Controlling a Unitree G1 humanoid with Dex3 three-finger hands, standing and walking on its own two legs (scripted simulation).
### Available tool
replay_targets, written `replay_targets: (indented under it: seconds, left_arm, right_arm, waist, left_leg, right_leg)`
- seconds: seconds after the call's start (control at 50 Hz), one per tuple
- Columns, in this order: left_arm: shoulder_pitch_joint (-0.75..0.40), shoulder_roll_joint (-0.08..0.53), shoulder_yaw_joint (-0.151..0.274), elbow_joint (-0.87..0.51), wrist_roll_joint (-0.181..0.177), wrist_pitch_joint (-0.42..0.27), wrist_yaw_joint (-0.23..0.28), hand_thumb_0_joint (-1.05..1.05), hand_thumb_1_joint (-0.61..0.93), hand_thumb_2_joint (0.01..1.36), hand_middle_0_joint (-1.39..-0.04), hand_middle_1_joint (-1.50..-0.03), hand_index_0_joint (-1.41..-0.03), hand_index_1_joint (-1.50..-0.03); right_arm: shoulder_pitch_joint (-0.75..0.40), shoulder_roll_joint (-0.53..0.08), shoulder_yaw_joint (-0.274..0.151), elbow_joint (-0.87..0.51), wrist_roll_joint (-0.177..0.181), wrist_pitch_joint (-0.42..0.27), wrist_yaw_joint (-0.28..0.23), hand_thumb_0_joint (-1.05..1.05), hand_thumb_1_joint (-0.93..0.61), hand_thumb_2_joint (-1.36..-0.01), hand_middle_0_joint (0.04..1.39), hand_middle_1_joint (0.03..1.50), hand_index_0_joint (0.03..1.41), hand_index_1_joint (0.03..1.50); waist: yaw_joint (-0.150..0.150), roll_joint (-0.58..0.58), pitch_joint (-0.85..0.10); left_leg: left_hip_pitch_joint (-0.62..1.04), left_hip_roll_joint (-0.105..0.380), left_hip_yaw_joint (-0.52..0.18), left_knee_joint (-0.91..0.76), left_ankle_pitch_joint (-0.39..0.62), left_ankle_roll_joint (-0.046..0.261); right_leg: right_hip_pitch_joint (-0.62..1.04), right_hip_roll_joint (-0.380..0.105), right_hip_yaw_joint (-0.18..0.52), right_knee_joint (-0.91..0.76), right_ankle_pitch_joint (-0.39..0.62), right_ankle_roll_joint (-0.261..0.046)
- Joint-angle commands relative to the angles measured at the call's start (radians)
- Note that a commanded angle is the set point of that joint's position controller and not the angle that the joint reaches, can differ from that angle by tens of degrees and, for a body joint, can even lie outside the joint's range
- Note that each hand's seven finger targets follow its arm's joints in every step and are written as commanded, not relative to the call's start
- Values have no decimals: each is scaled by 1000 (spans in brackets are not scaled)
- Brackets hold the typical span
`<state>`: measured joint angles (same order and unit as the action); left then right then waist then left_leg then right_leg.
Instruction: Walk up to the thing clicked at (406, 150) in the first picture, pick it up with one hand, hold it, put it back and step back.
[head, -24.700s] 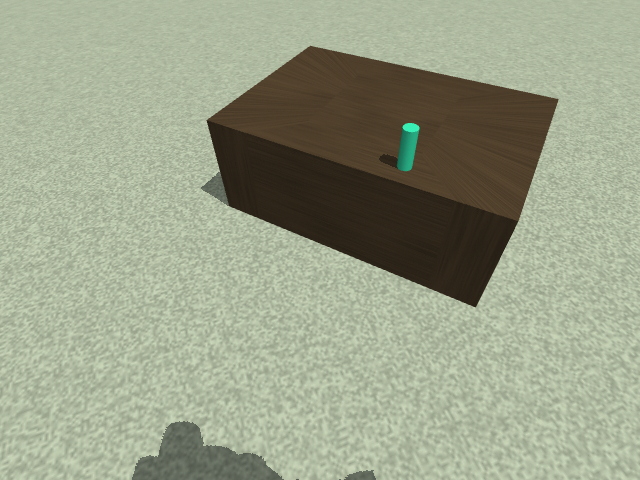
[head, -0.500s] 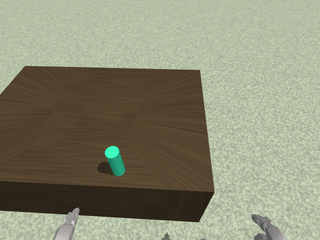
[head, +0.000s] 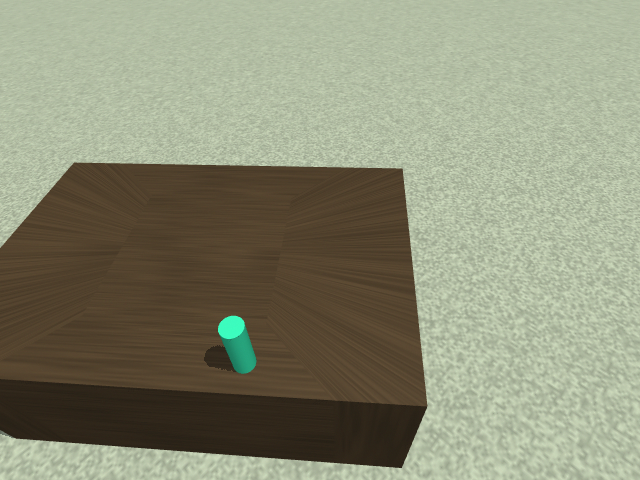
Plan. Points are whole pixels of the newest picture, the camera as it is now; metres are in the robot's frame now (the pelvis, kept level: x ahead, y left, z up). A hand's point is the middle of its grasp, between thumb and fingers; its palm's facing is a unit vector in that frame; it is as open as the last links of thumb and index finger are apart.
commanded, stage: stand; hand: left
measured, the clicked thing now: (238, 346) +0.44 +0.20 -0.25
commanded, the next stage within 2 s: step back in 1.92 s
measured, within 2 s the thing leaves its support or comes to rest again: neither
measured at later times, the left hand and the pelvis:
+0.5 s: hand out of the picture +0.04 +0.25 -0.15, palm faces +0.00 -0.93 -0.36, open 7.3 cm; pelvis -0.01 -0.01 +0.01, yaw +0 degrees
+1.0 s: hand out of the picture +0.08 +0.25 -0.14, palm faces -0.01 -0.94 -0.35, open 7.3 cm; pelvis +0.01 +0.00 +0.01, yaw -1 degrees
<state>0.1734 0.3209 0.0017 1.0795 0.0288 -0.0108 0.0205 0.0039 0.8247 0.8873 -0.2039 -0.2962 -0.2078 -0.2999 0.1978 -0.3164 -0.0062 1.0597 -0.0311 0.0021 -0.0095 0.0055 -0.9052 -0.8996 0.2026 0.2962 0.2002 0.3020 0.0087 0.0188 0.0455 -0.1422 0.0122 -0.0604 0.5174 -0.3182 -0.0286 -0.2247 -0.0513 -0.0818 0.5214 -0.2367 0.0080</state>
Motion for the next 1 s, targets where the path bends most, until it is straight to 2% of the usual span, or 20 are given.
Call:
replay_targets:
  seconds: [0.0,0.02,0.1,0.18,0.24,0.32,0.38,0.44,0.54,0.64,0.7,0.8,0.86,0.94,0.98]
  left_arm:
    - [-61,211,46,-19,-6,-18,6,0,900,900,-200,-300,-200,-301]
    - [-68,207,45,-10,-8,-19,4,0,900,900,-200,-300,-200,-301]
    - [-79,218,47,18,-5,-18,1,0,900,900,-200,-300,-200,-301]
    - [-85,212,48,37,-9,-21,-1,0,900,900,-200,-300,-200,-301]
    - [-104,225,52,43,-9,-20,-2,0,900,900,-200,-300,-200,-301]
    - [-94,210,47,57,-10,-17,-5,0,900,900,-200,-300,-200,-301]
    - [-102,224,49,60,-10,-19,-4,0,900,900,-200,-300,-200,-301]
    - [-102,222,47,66,-12,-17,-5,0,900,900,-200,-300,-200,-301]
    - [-102,217,45,69,-12,-19,-5,0,900,900,-200,-300,-200,-301]
    - [-101,221,44,70,-14,-20,-6,0,900,900,-200,-300,-200,-301]
    - [-113,218,45,64,-17,-21,-6,0,900,900,-200,-300,-200,-301]
    - [-102,215,44,67,-16,-19,-6,0,900,900,-200,-300,-200,-301]
    - [-118,224,48,63,-17,-18,-7,0,900,900,-200,-300,-200,-301]
    - [-117,219,48,57,-15,-20,-6,0,900,900,-200,-300,-200,-301]
    - [-125,214,47,53,-15,-22,-7,0,900,900,-200,-300,-200,-301]
  right_arm:
    - [-38,-209,-40,-32,4,-23,-16,0,-900,-900,200,300,200,300]
    - [-40,-199,-34,-26,5,-23,-15,0,-900,-900,200,300,200,300]
    - [-37,-199,-39,-6,6,-18,-12,0,-900,-900,200,300,200,300]
    - [-45,-197,-38,1,6,-23,-12,0,-900,-900,200,300,200,300]
    - [-36,-198,-38,9,5,-22,-13,0,-900,-900,200,300,200,300]
    - [-50,-202,-34,11,7,-23,-12,0,-900,-900,200,300,200,300]
    - [-47,-206,-35,14,7,-23,-12,0,-900,-900,200,300,200,300]
    - [-46,-210,-32,17,9,-23,-13,0,-900,-900,200,300,200,300]
    - [-58,-218,-27,15,10,-24,-13,0,-900,-900,200,300,200,300]
    - [-57,-219,-25,24,11,-22,-13,0,-900,-900,200,300,200,300]
    - [-58,-221,-23,26,11,-25,-14,0,-900,-900,200,300,200,300]
    - [-78,-232,-28,24,14,-27,-15,0,-900,-900,200,300,200,300]
    - [-67,-224,-24,27,11,-26,-15,0,-900,-900,200,300,200,300]
    - [-84,-230,-28,22,13,-25,-13,0,-900,-900,200,300,200,300]
    - [-79,-233,-29,22,13,-25,-14,0,-900,-900,200,300,200,300]
  waist:
    - [3,9,-4]
    - [6,7,10]
    - [2,-7,38]
    - [8,-9,0]
    - [3,-20,1]
    - [11,0,7]
    - [8,-18,-3]
    - [7,-11,-6]
    - [6,-11,-37]
    - [5,-27,-27]
    - [3,-5,-49]
    - [9,-18,-59]
    - [4,-19,-40]
    - [6,-23,-40]
    - [1,-26,-57]
  left_leg:
    - [-117,84,-81,-187,112,50]
    - [-129,83,-79,-197,126,49]
    - [-118,70,-66,-209,43,46]
    - [-91,83,-70,-215,96,48]
    - [-90,79,-62,-223,87,43]
    - [-88,84,-63,-235,80,45]
    - [-65,85,-56,-228,119,45]
    - [-62,89,-57,-237,116,45]
    - [-47,96,-55,-233,177,46]
    - [-34,95,-49,-232,185,43]
    - [-29,102,-46,-234,233,40]
    - [1,105,-47,-240,269,37]
    - [-25,102,-43,-254,218,36]
    - [-11,105,-44,-248,227,38]
    - [-14,107,-41,-242,246,39]
  right_leg:
    - [126,-72,103,-148,32,-32]
    - [139,-75,104,-151,48,-28]
    - [95,-76,117,-209,-66,-23]
    - [130,-80,115,-207,0,-23]
    - [124,-81,120,-220,-24,-22]
    - [126,-78,114,-216,-1,-20]
    - [121,-83,122,-227,8,-21]
    - [126,-83,122,-223,14,-23]
    - [152,-85,113,-214,91,-19]
    - [139,-86,113,-224,91,-19]
    - [169,-90,113,-207,177,-20]
    - [168,-88,100,-207,210,-19]
    - [165,-85,104,-216,151,-17]
    - [155,-85,103,-224,149,-16]
    - [175,-92,107,-219,206,-19]
